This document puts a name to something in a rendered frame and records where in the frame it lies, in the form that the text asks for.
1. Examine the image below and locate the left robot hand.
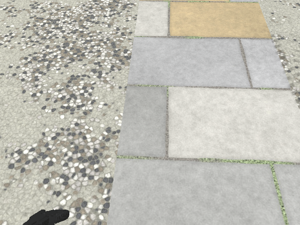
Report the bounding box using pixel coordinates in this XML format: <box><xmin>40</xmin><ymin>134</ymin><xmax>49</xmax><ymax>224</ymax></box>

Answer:
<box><xmin>23</xmin><ymin>209</ymin><xmax>69</xmax><ymax>225</ymax></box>

